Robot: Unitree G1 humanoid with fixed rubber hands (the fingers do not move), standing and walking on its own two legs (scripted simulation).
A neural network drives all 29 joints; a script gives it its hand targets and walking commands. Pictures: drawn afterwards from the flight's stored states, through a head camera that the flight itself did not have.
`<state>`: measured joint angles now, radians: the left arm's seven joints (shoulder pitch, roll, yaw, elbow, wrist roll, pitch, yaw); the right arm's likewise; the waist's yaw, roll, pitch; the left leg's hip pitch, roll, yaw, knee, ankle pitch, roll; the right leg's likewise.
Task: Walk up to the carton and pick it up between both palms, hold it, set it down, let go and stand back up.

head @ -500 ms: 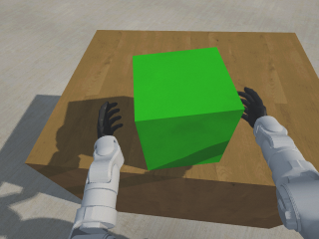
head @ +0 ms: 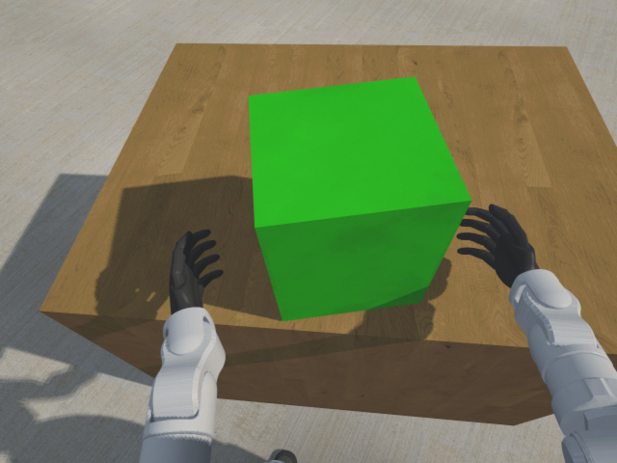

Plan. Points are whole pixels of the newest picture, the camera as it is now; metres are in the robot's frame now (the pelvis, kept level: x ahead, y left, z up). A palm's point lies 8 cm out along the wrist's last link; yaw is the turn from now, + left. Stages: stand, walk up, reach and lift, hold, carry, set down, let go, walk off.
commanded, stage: set down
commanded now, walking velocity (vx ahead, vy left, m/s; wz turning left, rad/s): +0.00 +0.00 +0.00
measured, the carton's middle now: (342, 209) +0.44 +0.03 +0.05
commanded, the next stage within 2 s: none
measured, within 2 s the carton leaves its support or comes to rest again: neither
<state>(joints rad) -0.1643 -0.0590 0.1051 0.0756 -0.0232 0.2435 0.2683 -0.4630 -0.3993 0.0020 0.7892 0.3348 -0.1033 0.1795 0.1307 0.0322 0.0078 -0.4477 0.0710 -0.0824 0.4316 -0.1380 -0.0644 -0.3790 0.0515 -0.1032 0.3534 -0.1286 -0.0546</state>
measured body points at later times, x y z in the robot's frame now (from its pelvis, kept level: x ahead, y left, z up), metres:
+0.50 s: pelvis +0.00 +0.00 +0.00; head +0.07 +0.01 +0.44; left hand +0.26 +0.20 +0.04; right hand +0.32 -0.23 +0.00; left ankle +0.04 +0.16 -0.74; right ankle +0.02 -0.09 -0.74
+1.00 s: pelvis +0.00 +0.00 +0.00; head +0.05 +0.01 +0.45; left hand +0.22 +0.20 +0.03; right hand +0.27 -0.25 -0.01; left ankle +0.04 +0.16 -0.74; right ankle +0.02 -0.09 -0.74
